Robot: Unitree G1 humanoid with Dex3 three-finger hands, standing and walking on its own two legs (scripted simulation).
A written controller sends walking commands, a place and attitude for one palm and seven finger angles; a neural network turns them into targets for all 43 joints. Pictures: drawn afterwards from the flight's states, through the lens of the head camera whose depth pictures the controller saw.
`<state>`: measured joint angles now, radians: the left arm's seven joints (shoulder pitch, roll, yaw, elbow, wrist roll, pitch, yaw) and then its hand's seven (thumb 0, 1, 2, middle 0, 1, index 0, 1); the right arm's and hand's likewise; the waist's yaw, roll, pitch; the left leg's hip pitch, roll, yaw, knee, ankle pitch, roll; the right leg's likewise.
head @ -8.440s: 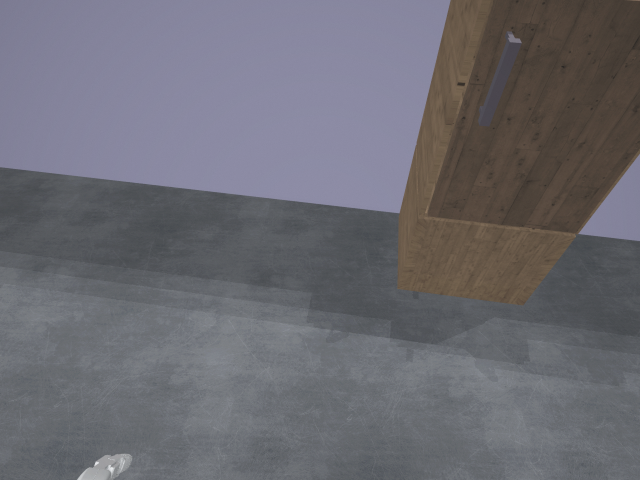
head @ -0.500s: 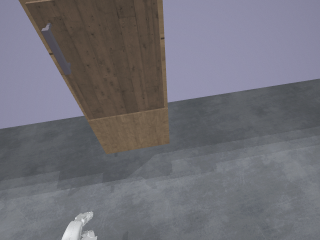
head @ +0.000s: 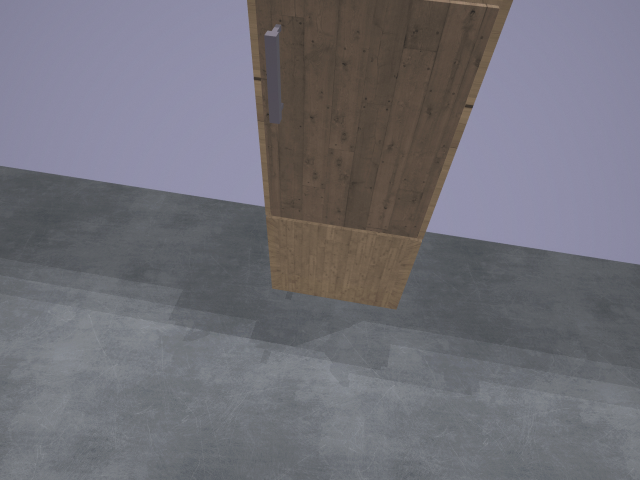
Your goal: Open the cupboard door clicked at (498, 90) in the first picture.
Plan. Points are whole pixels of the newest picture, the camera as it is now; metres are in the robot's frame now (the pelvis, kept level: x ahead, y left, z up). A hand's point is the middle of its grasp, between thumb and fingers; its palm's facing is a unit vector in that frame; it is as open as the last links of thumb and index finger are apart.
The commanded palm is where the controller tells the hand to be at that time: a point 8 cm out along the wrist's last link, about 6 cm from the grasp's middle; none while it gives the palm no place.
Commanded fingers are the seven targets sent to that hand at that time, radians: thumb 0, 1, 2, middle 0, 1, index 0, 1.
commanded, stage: take the last steps up to it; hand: left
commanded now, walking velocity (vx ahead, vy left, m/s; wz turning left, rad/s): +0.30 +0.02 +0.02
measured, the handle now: (276, 75) +0.80 +0.19 +0.10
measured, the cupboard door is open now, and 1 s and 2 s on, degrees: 0 0 0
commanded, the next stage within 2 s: come to a stop and stand still in 0.54 s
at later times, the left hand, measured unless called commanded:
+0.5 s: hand (232, 386) +0.28 +0.17 -0.17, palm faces -0.06 -0.98 -0.19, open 7.4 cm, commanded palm none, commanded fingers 0.00 0.90 0.90 -0.20 -0.30 -0.20 -0.30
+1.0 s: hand (220, 375) +0.30 +0.20 -0.19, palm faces +0.05 -0.98 -0.19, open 7.4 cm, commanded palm none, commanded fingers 0.00 0.90 0.90 -0.20 -0.30 -0.20 -0.30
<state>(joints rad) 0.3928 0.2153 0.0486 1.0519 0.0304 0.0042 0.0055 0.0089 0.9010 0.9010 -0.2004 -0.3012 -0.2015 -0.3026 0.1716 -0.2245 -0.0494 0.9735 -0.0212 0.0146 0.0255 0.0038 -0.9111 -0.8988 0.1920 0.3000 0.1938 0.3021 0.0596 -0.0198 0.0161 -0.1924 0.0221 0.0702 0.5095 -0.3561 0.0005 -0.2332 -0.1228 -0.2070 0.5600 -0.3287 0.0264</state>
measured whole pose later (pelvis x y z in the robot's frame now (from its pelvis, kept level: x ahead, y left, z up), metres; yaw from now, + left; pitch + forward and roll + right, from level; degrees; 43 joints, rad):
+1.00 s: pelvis +0.27 +0.02 -0.01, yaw -2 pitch -1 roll -1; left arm 0.23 0.17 0.05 1.03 0.02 0.03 0.04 0.01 0.91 0.90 -0.20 -0.30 -0.20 -0.30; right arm 0.15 -0.16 -0.05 1.00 -0.02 0.02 -0.02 0.00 -0.93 -0.90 0.19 0.30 0.19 0.30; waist 0.03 -0.03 0.09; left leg -0.34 0.02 0.07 0.61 -0.24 0.03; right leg -0.31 -0.02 -0.07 0.74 -0.46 0.00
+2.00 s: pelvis +0.23 +0.04 -0.01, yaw -2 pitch +1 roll -1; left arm 0.38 0.14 0.00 1.10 0.03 -0.01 0.05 0.01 0.90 0.90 -0.20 -0.30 -0.20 -0.30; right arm 0.18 -0.17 0.00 0.95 -0.02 -0.02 -0.01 0.00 -0.91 -0.90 0.19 0.30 0.19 0.30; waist 0.04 0.01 0.02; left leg -0.29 -0.01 0.06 0.65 -0.38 0.06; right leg -0.19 -0.08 -0.03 0.59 -0.41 0.00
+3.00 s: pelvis +0.17 -0.01 -0.07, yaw +1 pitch +9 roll -2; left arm 0.21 0.36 0.37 0.24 -0.40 -0.43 -0.52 0.02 0.39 0.69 -0.23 -0.62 -0.24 -0.63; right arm 0.21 -0.29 0.01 0.58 0.05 -0.28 -0.09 0.01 -0.91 -0.90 0.20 0.30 0.20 0.30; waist 0.03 0.00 -0.08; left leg -0.77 0.02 -0.07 1.09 -0.48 -0.02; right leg -0.73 0.05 -0.18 1.03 -0.47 -0.09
